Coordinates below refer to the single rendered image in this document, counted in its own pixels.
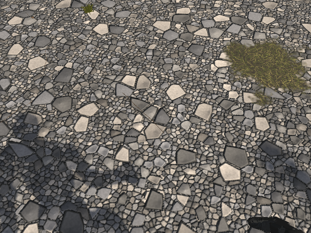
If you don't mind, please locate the robot right hand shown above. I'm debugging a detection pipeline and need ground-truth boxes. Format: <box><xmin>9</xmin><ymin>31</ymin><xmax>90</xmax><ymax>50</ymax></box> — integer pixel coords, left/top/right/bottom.
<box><xmin>248</xmin><ymin>216</ymin><xmax>304</xmax><ymax>233</ymax></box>

